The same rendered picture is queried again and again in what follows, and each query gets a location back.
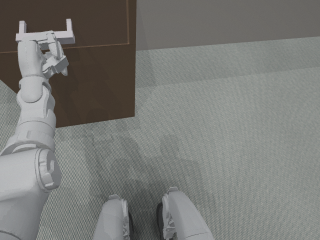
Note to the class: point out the left robot hand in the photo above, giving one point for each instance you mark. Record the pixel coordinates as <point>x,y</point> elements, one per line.
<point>31,60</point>

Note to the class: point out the cabinet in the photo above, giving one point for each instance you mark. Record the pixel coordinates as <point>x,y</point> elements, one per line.
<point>100,81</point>

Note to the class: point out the robot left shin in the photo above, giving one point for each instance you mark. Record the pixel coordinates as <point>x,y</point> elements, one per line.
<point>126,230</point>

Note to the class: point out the left robot forearm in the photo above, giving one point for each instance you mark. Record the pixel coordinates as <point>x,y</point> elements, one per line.
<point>37,122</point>

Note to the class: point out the handle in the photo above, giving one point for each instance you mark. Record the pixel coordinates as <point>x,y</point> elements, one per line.
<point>64,37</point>

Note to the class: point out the right robot foot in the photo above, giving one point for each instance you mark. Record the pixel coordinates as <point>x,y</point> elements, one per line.
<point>160,222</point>

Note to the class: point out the drawer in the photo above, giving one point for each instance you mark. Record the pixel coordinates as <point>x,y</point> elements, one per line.
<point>94,22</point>

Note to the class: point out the left robot upper arm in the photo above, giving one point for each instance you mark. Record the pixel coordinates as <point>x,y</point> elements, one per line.
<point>26,180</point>

